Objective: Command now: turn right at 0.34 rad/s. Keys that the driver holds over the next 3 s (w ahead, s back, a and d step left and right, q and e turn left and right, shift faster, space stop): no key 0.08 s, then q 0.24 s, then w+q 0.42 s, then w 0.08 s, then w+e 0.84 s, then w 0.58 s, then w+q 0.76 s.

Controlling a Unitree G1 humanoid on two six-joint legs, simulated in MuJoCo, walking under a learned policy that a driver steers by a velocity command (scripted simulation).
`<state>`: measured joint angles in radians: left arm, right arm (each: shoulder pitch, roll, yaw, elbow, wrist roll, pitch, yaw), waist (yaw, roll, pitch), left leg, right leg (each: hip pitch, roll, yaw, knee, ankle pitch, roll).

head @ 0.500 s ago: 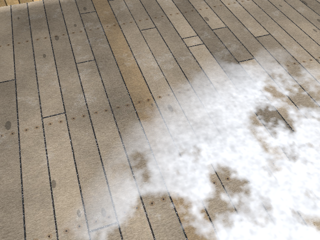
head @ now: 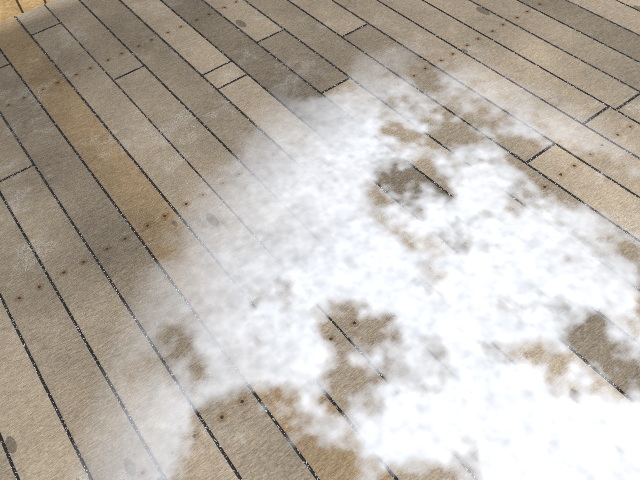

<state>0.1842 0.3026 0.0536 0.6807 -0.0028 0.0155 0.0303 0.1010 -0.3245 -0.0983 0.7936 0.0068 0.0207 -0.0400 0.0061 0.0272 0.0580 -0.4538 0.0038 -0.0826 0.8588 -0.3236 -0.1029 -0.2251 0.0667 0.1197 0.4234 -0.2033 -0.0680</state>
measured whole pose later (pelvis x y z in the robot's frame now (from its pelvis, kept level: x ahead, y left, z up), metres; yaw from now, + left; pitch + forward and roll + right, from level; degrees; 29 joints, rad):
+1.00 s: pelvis +0.22 +0.18 -0.01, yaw +18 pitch +1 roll +1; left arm 0.29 0.31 0.05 0.76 -0.03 -0.07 0.00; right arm 0.23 -0.27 -0.04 0.73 -0.01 -0.07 0.04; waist 0.01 -0.04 0.04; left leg -0.24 -0.06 0.07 0.43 -0.20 0.08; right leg -0.54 -0.12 0.03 1.17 -0.27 -0.01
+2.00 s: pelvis +0.79 +0.31 -0.01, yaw -9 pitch +1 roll +0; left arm 0.28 0.29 0.05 0.69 -0.01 -0.05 0.00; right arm 0.30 -0.26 -0.04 0.75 -0.01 -0.10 0.02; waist -0.02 -0.04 0.01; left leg -0.28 -0.04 0.01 0.44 -0.19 0.04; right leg -0.51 -0.02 0.05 1.14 -0.33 -0.02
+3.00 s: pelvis +1.31 +0.28 -0.02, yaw +13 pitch +1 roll -1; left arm 0.20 0.30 0.06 0.78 -0.01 -0.10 0.00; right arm 0.22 -0.30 -0.07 0.68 0.01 -0.04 0.03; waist 0.00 -0.01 0.07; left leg -0.37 -0.08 0.00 0.53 -0.17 0.09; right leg -0.41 -0.06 0.03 1.19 -0.39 0.00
